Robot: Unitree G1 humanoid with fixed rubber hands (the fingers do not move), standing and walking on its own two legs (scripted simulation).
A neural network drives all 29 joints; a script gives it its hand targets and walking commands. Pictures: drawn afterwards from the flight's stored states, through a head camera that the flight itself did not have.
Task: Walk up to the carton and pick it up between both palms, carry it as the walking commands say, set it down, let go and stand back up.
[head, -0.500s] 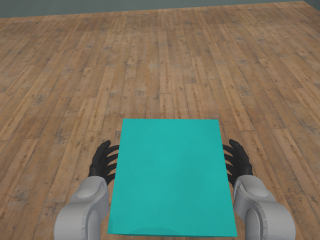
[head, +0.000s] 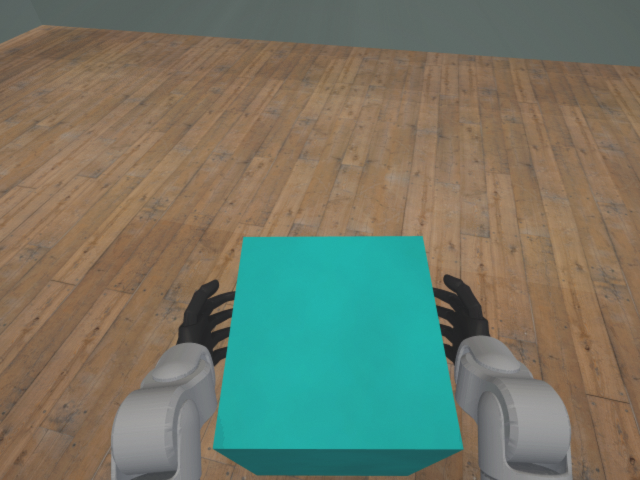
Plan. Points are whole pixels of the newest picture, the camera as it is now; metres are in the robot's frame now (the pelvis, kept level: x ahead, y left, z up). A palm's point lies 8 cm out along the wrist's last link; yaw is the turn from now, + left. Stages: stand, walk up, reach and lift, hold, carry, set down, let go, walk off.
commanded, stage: carry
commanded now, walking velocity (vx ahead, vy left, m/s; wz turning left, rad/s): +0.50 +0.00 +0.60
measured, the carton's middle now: (332, 366) +0.26 -0.01 +0.03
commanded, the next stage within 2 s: none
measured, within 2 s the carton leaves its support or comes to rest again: neither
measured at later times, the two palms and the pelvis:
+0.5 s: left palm (164, 210) +0.46 +0.22 +0.12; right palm (349, 163) +0.56 -0.05 +0.11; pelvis +0.29 +0.00 +0.03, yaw +22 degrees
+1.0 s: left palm (78, 158) +0.66 +0.43 +0.08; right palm (224, 111) +0.81 +0.18 +0.08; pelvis +0.52 +0.18 +0.02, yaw +34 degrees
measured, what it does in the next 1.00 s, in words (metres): walks ahead, turning left: right foot, then left foot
